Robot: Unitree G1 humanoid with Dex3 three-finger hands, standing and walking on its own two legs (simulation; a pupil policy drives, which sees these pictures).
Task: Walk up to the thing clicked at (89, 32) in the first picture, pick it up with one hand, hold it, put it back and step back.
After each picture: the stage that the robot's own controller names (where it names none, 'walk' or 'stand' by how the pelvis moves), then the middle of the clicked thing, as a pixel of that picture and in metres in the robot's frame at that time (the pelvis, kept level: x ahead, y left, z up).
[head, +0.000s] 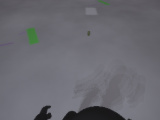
stand; (88, 33) +2.09 +0.03 -0.72
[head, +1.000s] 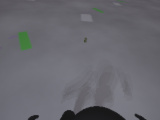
walk; (85, 40) +1.94 +0.05 -0.71
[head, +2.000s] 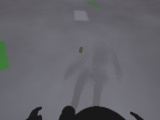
walk; (80, 49) +1.32 +0.12 -0.70
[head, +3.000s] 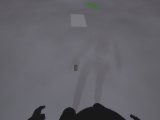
walk; (75, 68) +0.83 +0.17 -0.71
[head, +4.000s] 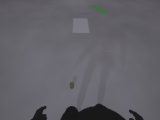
stand; (71, 85) +0.50 +0.20 -0.71
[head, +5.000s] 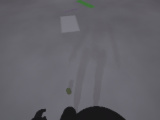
stand; (68, 91) +0.38 +0.24 -0.70
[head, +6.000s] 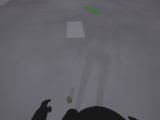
stand; (69, 100) +0.30 +0.23 -0.72
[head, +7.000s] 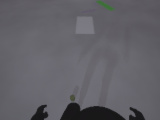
stand; (72, 98) +0.28 +0.18 -0.70
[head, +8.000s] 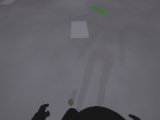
stand; (70, 102) +0.26 +0.20 -0.72
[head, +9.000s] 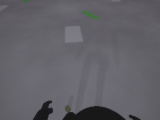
stand; (67, 109) +0.22 +0.22 -0.72
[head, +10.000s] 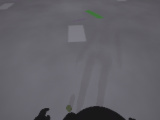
stand; (69, 108) +0.22 +0.21 -0.73
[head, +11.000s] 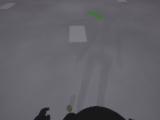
stand; (69, 108) +0.22 +0.20 -0.73
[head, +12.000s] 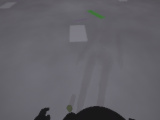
stand; (69, 108) +0.22 +0.20 -0.73
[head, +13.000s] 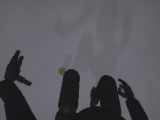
go down; (62, 71) +0.31 +0.23 -0.36
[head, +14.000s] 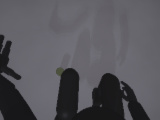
go down; (60, 72) +0.31 +0.23 -0.30
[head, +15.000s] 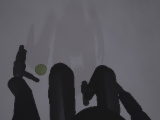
close in; (41, 70) +0.30 +0.25 -0.22
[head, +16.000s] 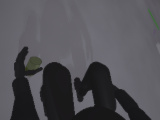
close; (32, 66) +0.33 +0.25 -0.21
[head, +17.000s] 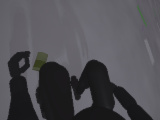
close; (40, 62) +0.37 +0.17 -0.23
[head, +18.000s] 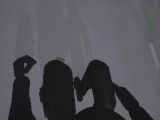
lift; (58, 66) +0.35 +0.06 -0.23
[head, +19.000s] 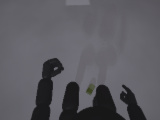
lift; (90, 89) +0.27 -0.06 -0.52
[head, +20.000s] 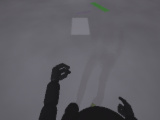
hold; (92, 108) +0.21 -0.10 -0.69
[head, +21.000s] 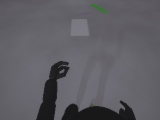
hold; (91, 109) +0.22 -0.09 -0.70
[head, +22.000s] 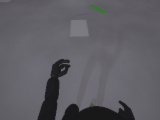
hold; (91, 109) +0.22 -0.09 -0.70
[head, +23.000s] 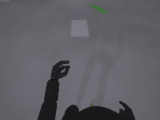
stand; (91, 109) +0.22 -0.09 -0.70
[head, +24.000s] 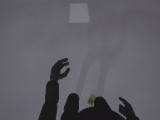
stand; (91, 100) +0.23 -0.09 -0.63
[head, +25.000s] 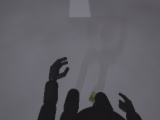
stand; (93, 97) +0.24 -0.10 -0.59
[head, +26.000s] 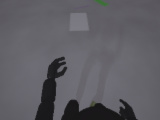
stand; (92, 106) +0.20 -0.11 -0.67
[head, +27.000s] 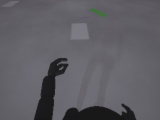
stand; (93, 113) +0.20 -0.11 -0.71
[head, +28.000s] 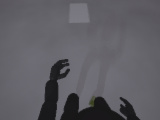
stand; (93, 101) +0.22 -0.10 -0.63
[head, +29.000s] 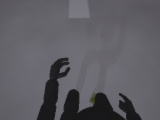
close; (93, 98) +0.23 -0.11 -0.59
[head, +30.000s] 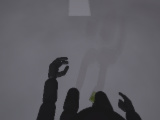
close; (93, 97) +0.23 -0.11 -0.58
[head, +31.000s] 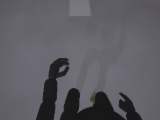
close; (94, 97) +0.23 -0.11 -0.58
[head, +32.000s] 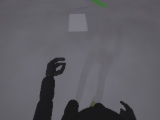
hold; (92, 106) +0.21 -0.11 -0.67
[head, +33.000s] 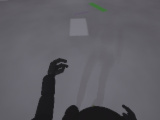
stand; (93, 110) +0.19 -0.11 -0.70
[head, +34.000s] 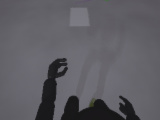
stand; (92, 103) +0.21 -0.11 -0.65
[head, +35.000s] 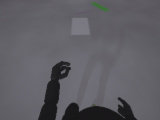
stand; (93, 109) +0.20 -0.11 -0.69
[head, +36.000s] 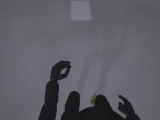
close; (94, 99) +0.22 -0.11 -0.61
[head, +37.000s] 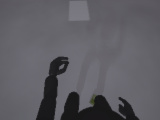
close; (93, 99) +0.22 -0.11 -0.62
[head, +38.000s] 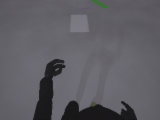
stand; (92, 107) +0.21 -0.11 -0.68
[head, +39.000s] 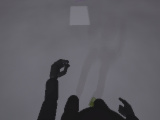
close; (92, 102) +0.21 -0.10 -0.65
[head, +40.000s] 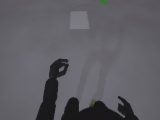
close; (93, 105) +0.22 -0.11 -0.66
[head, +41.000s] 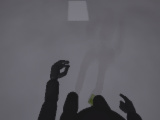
close; (92, 99) +0.22 -0.11 -0.62
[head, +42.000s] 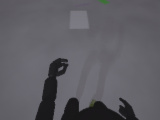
close; (92, 104) +0.21 -0.11 -0.66
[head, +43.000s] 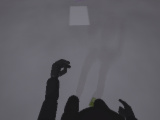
close; (93, 102) +0.21 -0.11 -0.65
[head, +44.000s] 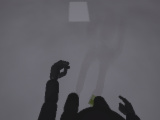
close; (92, 100) +0.22 -0.11 -0.63
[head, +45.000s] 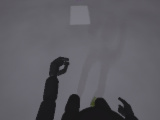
close; (94, 102) +0.22 -0.11 -0.63
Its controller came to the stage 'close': yes
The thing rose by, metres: 0.01
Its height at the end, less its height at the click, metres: -0.02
